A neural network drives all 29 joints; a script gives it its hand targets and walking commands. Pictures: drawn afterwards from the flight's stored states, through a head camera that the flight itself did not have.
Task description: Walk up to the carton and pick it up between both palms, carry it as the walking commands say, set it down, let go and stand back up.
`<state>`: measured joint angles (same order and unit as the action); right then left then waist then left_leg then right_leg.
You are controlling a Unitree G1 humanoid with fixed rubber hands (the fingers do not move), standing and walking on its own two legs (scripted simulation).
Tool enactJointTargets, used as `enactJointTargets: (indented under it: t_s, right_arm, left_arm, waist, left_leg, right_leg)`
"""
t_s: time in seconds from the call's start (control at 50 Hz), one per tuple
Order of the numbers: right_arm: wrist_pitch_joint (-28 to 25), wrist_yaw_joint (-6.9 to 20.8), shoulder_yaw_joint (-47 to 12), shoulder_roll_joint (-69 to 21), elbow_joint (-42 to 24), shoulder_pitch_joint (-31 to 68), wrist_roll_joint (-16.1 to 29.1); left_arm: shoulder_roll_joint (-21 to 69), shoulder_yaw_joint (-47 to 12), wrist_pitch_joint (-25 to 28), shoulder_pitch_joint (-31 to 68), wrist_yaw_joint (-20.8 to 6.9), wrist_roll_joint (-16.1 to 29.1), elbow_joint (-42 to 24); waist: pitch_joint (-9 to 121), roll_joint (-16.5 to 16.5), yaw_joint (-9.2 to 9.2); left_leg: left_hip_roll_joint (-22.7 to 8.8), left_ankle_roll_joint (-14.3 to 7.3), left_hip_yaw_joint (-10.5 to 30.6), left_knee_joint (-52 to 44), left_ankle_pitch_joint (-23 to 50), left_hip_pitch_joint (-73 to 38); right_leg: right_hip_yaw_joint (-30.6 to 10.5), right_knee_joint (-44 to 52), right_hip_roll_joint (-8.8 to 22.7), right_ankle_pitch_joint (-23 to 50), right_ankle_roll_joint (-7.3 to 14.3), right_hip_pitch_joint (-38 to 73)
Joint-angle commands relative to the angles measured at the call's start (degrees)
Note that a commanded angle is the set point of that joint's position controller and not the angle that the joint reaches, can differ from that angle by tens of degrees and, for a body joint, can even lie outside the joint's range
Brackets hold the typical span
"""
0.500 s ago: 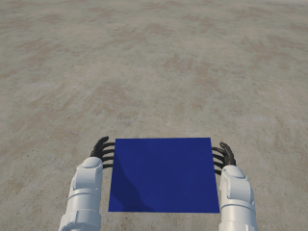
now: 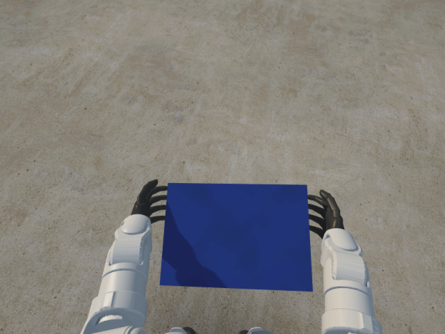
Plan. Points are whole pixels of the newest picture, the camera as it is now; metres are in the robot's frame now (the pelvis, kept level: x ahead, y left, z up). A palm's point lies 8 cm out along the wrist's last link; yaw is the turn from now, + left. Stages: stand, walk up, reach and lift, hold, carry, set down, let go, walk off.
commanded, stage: set down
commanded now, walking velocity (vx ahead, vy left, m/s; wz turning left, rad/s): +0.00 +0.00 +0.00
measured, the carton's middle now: (236, 234) +0.33 -0.05 -0.12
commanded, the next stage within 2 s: none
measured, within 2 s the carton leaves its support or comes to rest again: neither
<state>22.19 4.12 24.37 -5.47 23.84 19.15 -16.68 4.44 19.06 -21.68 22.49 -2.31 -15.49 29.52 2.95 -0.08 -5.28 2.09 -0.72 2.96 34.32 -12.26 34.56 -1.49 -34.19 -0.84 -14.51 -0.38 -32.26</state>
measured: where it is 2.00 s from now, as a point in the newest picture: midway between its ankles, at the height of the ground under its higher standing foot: outside the picture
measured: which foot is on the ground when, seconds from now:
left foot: down 0.00-1.00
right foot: down 0.00-1.00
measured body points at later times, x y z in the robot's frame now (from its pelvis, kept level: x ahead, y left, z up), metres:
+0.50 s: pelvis -0.03 -0.01 -0.06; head +0.15 -0.01 +0.35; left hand +0.38 +0.14 -0.13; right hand +0.34 -0.23 -0.12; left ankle +0.04 +0.11 -0.72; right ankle +0.02 -0.13 -0.72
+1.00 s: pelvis -0.05 -0.01 -0.14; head +0.17 -0.01 +0.25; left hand +0.40 +0.14 -0.22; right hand +0.36 -0.23 -0.22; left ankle +0.04 +0.11 -0.72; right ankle +0.02 -0.13 -0.72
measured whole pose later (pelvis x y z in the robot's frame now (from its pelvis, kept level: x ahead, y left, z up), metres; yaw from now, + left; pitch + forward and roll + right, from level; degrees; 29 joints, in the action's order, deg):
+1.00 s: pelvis -0.05 -0.01 -0.14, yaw -1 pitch +42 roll +0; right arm 18.3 3.6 27.4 0.3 31.5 39.2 -12.1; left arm 1.0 24.4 -18.7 42.3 -0.7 -12.8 33.6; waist 14.3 -1.1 -3.0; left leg 4.1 0.7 3.3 72.2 -21.1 92.8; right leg -2.7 -73.8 -3.0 -24.3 -0.8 -91.2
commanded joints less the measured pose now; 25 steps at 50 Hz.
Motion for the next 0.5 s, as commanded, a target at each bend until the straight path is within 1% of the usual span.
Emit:
enactJointTargets:
  t_s: [0.0,0.1,0.2,0.34,0.48]
  right_arm:
    - [-2.3,14.6,-29.7,-41.7,2.5,26.3,9.3]
    - [-3.1,15.4,-29.4,-42.2,3.5,29.3,9.1]
    - [-3.4,16.0,-28.6,-42.8,4.3,32.0,8.7]
    - [-3.5,16.7,-28.7,-43.9,4.5,35.9,9.0]
    - [-3.1,17.2,-30.2,-45.2,4.8,39.7,10.5]
  left_arm:
    - [46.0,-27.9,2.9,24.8,-14.1,8.3,1.5]
    - [46.3,-26.3,3.6,27.4,-14.5,7.5,3.2]
    - [47.3,-25.3,3.7,30.4,-15.1,7.1,4.3]
    - [49.2,-25.8,3.5,34.5,-15.9,7.5,4.5]
    - [50.4,-26.8,3.1,37.9,-16.2,8.3,4.4]
  waist:
    - [27.2,-1.4,-0.27]
    - [29.6,-1.2,0.34]
    - [32.5,-1.1,0.28]
    - [38.8,-1.4,-0.05]
    - [44.8,-1.3,0.84]
  left_leg:
    - [2.9,0.8,2.3,0.7,14.0,-12.7]
    - [3.3,0.5,1.6,3.8,9.9,-6.7]
    - [3.7,0.6,0.9,7.4,7.4,-1.5]
    - [4.2,0.8,-0.2,12.9,6.1,5.5]
    - [4.8,0.7,-1.6,18.3,4.9,12.4]
  right_leg:
    - [-1.1,-0.3,-3.4,16.3,1.3,3.3]
    - [-0.8,-3.7,-3.4,13.2,1.1,-1.4]
    - [-0.3,-7.3,-3.5,10.8,1.0,-6.5]
    - [0.5,-12.9,-3.9,8.9,1.0,-13.5]
    - [1.1,-18.3,-4.4,7.6,0.8,-19.1]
